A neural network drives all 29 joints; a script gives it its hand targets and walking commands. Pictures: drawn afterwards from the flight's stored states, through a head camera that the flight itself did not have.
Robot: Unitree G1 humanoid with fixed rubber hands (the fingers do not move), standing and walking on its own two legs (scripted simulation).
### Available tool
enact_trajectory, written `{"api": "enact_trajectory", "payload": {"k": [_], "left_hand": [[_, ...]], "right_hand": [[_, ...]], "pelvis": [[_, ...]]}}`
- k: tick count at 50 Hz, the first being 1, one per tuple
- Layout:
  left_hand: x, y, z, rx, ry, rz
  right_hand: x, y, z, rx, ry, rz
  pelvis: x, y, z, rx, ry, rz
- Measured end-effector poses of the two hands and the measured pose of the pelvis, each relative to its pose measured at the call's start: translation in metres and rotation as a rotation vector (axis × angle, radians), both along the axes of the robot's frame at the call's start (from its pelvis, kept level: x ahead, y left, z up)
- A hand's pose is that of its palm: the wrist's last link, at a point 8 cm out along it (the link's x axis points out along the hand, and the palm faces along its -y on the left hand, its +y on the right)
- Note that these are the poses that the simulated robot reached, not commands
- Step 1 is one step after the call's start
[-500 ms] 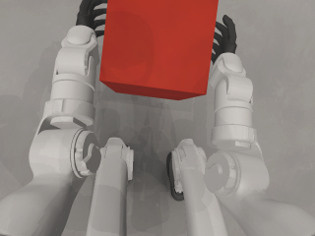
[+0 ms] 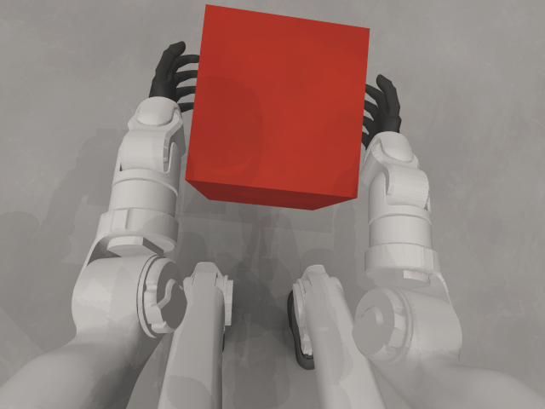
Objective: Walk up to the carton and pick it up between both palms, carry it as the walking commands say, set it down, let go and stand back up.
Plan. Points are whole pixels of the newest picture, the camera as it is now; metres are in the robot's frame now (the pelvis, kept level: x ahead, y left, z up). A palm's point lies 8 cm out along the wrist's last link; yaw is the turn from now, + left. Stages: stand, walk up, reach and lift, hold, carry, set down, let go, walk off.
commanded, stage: reach and lift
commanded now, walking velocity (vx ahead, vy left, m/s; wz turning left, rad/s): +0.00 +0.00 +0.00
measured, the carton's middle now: (272, 132) +0.50 +0.00 -0.13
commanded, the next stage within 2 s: none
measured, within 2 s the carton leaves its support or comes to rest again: neither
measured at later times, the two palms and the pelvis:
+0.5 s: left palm (153, 96) +0.48 +0.14 +0.01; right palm (412, 133) +0.45 -0.14 +0.01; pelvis +0.01 +0.00 +0.06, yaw +1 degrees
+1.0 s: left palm (134, 88) +0.46 +0.14 +0.08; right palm (460, 131) +0.43 -0.15 +0.09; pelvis +0.03 +0.00 +0.12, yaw +2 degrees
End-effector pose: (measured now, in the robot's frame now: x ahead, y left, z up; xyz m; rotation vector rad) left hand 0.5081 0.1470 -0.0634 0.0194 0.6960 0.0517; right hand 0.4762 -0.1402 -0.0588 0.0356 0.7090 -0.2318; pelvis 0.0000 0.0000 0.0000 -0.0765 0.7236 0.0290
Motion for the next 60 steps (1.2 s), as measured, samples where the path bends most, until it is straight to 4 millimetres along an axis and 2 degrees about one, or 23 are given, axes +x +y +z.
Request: {"api": "enact_trajectory", "payload": {"k": [60], "left_hand": [[-0.064, -0.006, 0.171, -0.022, 0.003, 0.028]], "right_hand": [[-0.058, -0.006, 0.177, -0.010, 0.000, 0.013]], "pelvis": [[0.038, 0.000, 0.151, 0.037, -0.262, 0.025]]}}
